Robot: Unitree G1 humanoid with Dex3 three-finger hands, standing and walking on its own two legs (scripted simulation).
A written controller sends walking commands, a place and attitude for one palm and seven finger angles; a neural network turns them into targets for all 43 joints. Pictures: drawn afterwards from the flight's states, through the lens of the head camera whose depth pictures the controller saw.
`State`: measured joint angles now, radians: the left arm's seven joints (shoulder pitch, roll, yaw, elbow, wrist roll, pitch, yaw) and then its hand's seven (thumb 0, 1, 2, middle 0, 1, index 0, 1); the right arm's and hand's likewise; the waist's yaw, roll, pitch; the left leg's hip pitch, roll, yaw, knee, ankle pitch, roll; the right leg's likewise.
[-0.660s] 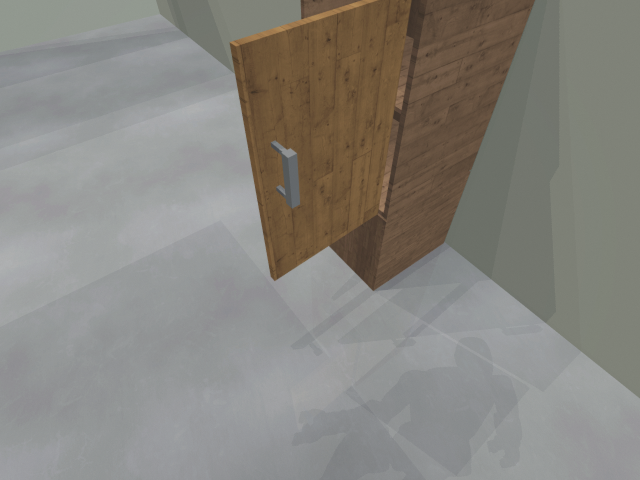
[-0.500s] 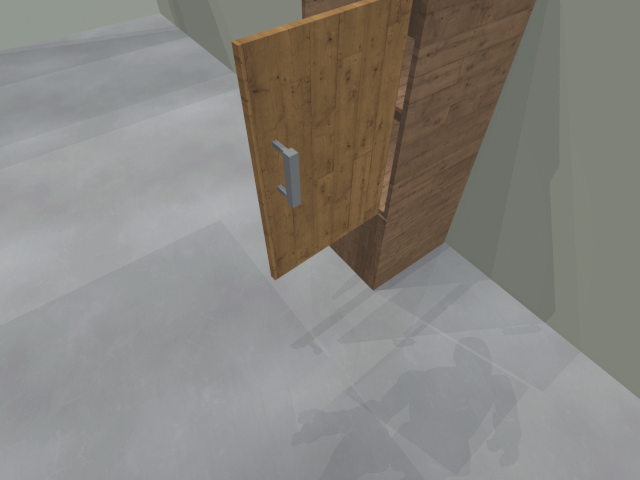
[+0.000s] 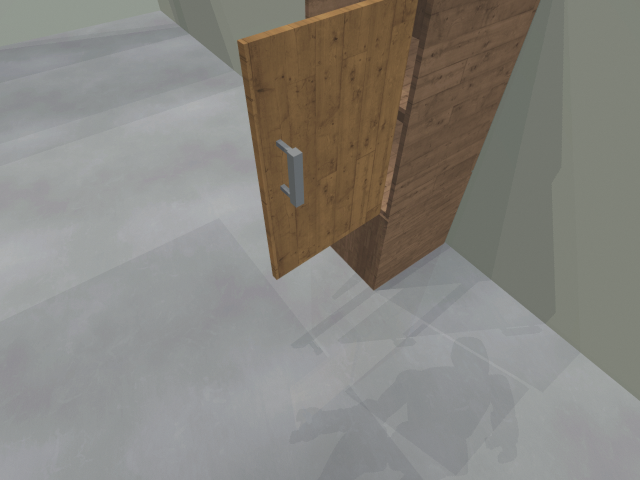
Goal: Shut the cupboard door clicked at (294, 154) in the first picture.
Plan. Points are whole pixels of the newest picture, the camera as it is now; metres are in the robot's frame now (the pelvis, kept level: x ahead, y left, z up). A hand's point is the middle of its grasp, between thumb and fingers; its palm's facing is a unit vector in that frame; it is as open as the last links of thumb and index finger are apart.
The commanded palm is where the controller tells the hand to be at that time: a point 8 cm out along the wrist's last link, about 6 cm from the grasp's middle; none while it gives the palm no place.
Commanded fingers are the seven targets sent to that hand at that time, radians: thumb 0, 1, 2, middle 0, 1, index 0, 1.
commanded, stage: look at it before walking up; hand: left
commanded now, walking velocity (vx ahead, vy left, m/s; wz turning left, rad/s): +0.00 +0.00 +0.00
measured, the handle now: (289, 173) +0.63 +0.10 -0.01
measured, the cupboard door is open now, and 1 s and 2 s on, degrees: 93 93 93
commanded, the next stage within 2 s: walk around to get in front in 0.18 s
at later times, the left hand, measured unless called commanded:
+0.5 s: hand out of the picture +0.07 +0.23 -0.17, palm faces -0.07 -0.95 -0.30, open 7.3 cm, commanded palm none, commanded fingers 0.00 0.90 0.90 -0.20 -0.30 -0.20 -0.30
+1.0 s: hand out of the picture +0.06 +0.15 -0.17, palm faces -0.27 -0.93 -0.25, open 7.3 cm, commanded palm none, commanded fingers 0.00 0.90 0.90 -0.20 -0.30 -0.20 -0.30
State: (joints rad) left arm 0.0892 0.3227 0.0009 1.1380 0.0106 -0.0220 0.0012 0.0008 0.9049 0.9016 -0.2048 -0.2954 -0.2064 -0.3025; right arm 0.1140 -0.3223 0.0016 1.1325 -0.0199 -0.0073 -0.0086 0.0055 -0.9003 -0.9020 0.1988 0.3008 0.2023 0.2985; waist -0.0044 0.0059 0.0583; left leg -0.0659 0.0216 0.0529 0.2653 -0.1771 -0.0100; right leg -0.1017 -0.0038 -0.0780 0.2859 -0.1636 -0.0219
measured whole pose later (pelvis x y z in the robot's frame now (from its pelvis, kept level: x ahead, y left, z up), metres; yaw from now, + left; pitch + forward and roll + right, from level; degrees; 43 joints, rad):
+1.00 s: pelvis -0.03 -0.03 -0.01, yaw -20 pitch +2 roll +3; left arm 0.24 0.20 0.07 0.96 0.03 0.04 0.01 0.00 0.90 0.90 -0.21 -0.30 -0.21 -0.30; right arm 0.06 -0.21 -0.05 0.94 -0.01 0.04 -0.04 0.01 -0.90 -0.90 0.20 0.30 0.20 0.30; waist 0.04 -0.03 0.12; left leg -0.40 0.02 -0.01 0.89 -0.43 -0.06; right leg -0.31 0.09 0.15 0.46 -0.17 -0.07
